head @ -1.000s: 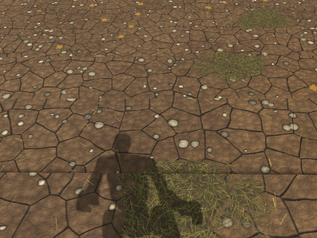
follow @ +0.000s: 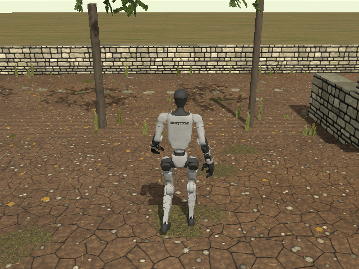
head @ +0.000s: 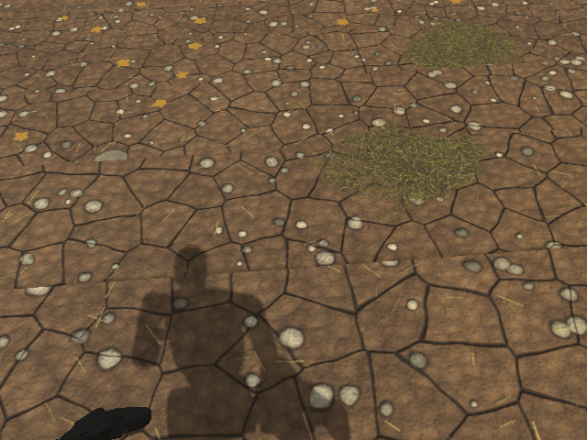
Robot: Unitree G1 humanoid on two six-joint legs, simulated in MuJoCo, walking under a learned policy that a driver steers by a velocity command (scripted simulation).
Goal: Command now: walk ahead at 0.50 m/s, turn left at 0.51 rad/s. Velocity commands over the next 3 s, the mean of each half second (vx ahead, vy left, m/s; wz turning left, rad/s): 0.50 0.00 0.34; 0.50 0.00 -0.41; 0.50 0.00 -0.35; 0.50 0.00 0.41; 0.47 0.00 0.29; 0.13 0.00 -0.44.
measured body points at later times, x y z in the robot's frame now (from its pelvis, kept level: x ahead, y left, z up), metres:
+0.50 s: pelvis +0.22 +0.09 +0.00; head +0.24 +0.11 +0.45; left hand +0.23 +0.38 -0.14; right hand +0.39 -0.14 -0.10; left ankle +0.21 +0.18 -0.73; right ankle +0.18 -0.09 -0.64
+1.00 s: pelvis +0.53 +0.06 -0.16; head +0.57 +0.05 +0.29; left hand +0.76 +0.28 -0.26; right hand +0.45 -0.20 -0.29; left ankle +0.27 +0.21 -0.64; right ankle +0.61 -0.02 -0.89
